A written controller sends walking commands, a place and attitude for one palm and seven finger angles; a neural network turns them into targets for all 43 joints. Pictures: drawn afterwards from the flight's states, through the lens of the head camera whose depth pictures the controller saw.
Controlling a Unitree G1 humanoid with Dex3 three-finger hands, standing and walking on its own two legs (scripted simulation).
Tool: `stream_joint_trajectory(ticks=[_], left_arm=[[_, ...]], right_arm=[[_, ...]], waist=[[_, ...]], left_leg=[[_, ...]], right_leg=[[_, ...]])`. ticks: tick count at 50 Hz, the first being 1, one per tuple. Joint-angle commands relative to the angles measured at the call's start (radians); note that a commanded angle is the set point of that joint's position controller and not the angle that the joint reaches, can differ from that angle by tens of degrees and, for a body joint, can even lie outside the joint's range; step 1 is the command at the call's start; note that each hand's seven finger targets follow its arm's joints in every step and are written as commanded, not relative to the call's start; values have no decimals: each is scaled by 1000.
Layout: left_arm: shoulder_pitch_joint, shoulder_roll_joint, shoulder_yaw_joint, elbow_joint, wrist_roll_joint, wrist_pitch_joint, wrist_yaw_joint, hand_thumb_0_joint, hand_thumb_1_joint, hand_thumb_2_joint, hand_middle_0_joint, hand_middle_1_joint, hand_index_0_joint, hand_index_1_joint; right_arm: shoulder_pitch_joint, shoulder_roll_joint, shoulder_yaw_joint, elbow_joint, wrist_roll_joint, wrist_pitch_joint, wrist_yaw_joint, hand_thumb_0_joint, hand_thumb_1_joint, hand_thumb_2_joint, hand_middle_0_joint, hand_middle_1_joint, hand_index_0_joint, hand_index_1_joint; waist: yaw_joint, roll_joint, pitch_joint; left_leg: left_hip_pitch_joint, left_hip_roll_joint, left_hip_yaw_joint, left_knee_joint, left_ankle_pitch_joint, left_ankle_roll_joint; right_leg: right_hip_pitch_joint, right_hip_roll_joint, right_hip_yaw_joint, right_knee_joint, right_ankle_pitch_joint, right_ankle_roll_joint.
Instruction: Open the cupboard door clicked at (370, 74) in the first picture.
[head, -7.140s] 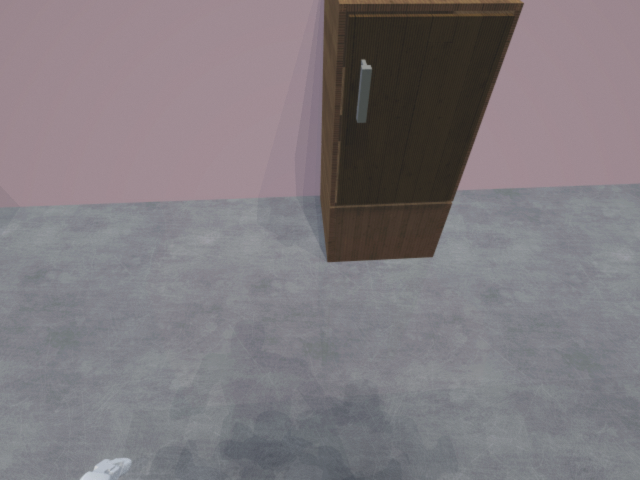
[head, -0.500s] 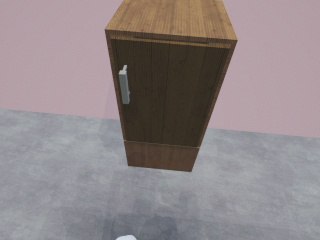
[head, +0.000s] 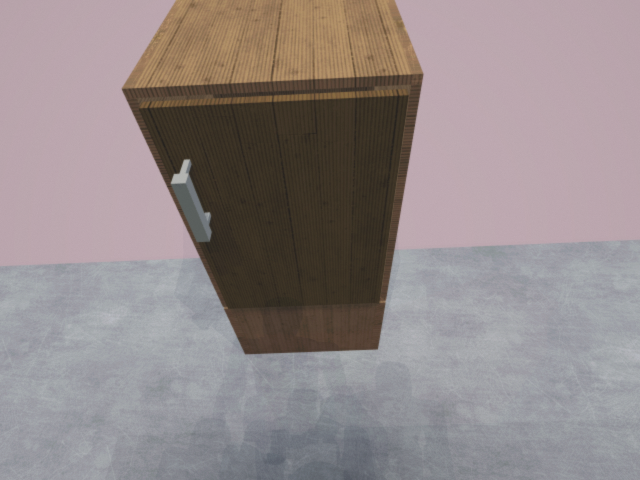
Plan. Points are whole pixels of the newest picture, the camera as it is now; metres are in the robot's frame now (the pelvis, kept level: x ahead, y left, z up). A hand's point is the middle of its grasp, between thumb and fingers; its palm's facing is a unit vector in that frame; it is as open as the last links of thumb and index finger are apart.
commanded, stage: come to a stop and stand still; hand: left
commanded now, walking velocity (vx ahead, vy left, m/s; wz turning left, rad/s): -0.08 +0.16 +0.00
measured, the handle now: (195, 201) +0.55 +0.25 +0.00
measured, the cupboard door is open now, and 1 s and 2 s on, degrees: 0 0 0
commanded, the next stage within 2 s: look again from close up in 0.96 s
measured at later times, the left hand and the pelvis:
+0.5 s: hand out of the picture -0.06 +0.22 -0.17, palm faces +0.07 -0.97 -0.22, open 7.4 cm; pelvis -0.06 +0.03 +0.01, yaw +0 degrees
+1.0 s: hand out of the picture -0.10 +0.18 -0.17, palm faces +0.02 -0.99 -0.16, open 7.3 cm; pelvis -0.10 +0.02 +0.01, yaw -1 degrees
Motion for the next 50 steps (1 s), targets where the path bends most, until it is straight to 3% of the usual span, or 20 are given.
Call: stream_joint_trajectory(ticks=[1,4,8,11,13,14,15,16,18,21,24,25,27,28,29,30,32,35,39,50], left_arm=[[62,169,46,-47,-3,1,19,0,900,900,-200,-300,-200,-300],[45,177,55,-69,1,4,23,0,900,900,-200,-300,-200,-300],[54,186,64,-67,7,6,20,0,900,900,-200,-300,-200,-300],[48,184,64,-60,5,13,14,0,900,900,-200,-300,-200,-300],[21,165,56,-58,-4,19,11,0,900,900,-200,-300,-200,-300],[20,134,47,-65,-12,25,8,0,900,900,-200,-300,-200,-300],[17,93,39,-74,-18,33,2,0,900,900,-200,-300,-200,-300],[3,67,37,-80,-19,36,-1,0,900,900,-200,-300,-200,-300],[44,75,40,-47,0,46,-5,0,900,900,-200,-300,-200,-300],[114,55,29,-4,-3,38,-11,0,900,900,-200,-300,-200,-300],[106,31,4,4,-11,13,-8,0,900,900,-200,-300,-200,-300],[127,36,2,18,-15,3,-5,0,900,900,-200,-300,-200,-300],[180,83,1,58,-15,-18,6,0,900,900,-200,-300,-200,-300],[182,108,-1,62,-16,-22,8,0,900,900,-200,-300,-200,-300],[178,104,-5,69,-16,-22,9,0,900,900,-200,-300,-200,-300],[174,103,-2,79,-18,-29,11,0,900,900,-200,-300,-200,-300],[158,87,-11,81,-20,-25,10,0,900,900,-200,-300,-200,-300],[150,73,-13,82,-19,-17,9,0,900,900,-200,-300,-200,-300],[163,73,-10,89,-19,-9,9,0,900,900,-200,-300,-200,-300],[181,52,-5,84,-20,-8,7,0,900,900,-200,-300,-200,-300]], right_arm=[[42,-55,-18,-46,5,1,2,0,-900,-900,200,300,200,300],[51,-59,-19,-52,4,2,10,0,-900,-900,200,300,200,300],[44,-59,-15,-67,4,-5,16,0,-900,-900,200,300,200,300],[95,-47,-7,-56,3,-17,16,0,-900,-900,200,300,200,300],[171,-43,-3,-26,4,-25,14,0,-900,-900,200,300,200,300],[180,-73,-5,-26,-1,-30,11,0,-900,-900,200,300,200,300],[151,-118,-13,-45,-11,-33,9,0,-900,-900,200,300,200,300],[79,-159,-15,-78,-17,-31,5,0,-900,-900,200,300,200,300],[-65,-142,-4,-105,-13,-37,2,0,-900,-900,200,300,200,300],[-56,-127,7,-91,-9,-43,-8,0,-900,-900,200,300,200,300],[36,-124,7,-51,-8,-49,-11,0,-900,-900,200,300,200,300],[62,-122,8,-35,-4,-51,-12,0,-900,-900,200,300,200,300],[85,-84,12,-21,13,-61,-9,0,-900,-900,200,300,200,300],[88,-73,15,-24,17,-60,-5,0,-900,-900,200,300,200,300],[84,-62,18,-19,14,-59,-3,0,-900,-900,200,300,200,300],[85,-68,19,-9,9,-53,-6,0,-900,-900,200,300,200,300],[76,-79,20,-1,7,-47,-5,0,-900,-900,200,300,200,300],[75,-67,27,23,5,-46,-2,0,-900,-900,200,300,200,300],[83,-58,32,38,2,-42,0,0,-900,-900,200,300,200,300],[143,-38,33,48,-2,-50,-5,0,-900,-900,200,300,200,300]], waist=[[44,-168,-108],[49,-162,-142],[67,-197,-143],[48,-207,-142],[13,-191,-136],[10,-78,-110],[16,103,-53],[30,196,27],[76,225,59],[78,142,63],[41,88,8],[41,71,-27],[26,-58,-89],[17,-90,-101],[14,-80,-108],[12,-197,-143],[11,-201,-92],[14,-93,-16],[22,-49,48],[28,-22,29]], left_leg=[[-104,-12,-101,320,-86,-7],[-116,-15,-93,268,-57,-22],[-77,-12,-77,98,-46,-22],[18,-30,-43,-114,41,-11],[178,-31,-36,-305,177,-2],[191,18,-99,-371,152,17],[74,147,-281,-489,6,67],[-123,253,-374,-604,-120,120],[-280,230,-323,-643,-130,140],[-122,164,-207,-549,115,136],[106,164,-189,-431,430,141],[138,146,-181,-373,517,123],[103,74,-122,-273,502,50],[100,51,-105,-285,424,32],[122,39,-95,-299,426,25],[141,46,-86,-291,400,12],[162,42,-83,-316,330,9],[150,52,-95,-355,295,18],[103,46,-98,-372,224,19],[46,52,-119,-393,188,25]], right_leg=[[111,-303,270,-237,587,-181],[166,-279,231,-237,532,-152],[175,-275,263,-283,311,-150],[129,-229,260,-291,136,-108],[9,-173,216,-265,-63,-42],[-65,-121,178,-214,-146,-2],[-101,-38,107,-115,-179,44],[-42,2,43,6,-121,62],[63,-2,78,187,-108,58],[-26,12,94,244,-111,62],[-28,0,70,-31,-116,77],[35,4,71,-158,-23,79],[174,-83,198,-243,315,42],[186,-131,214,-222,447,22],[180,-137,197,-201,478,9],[183,-117,204,-203,453,2],[110,-109,200,-252,287,4],[42,-76,196,-297,45,18],[13,-62,201,-333,-99,24],[48,-49,182,-313,-85,23]])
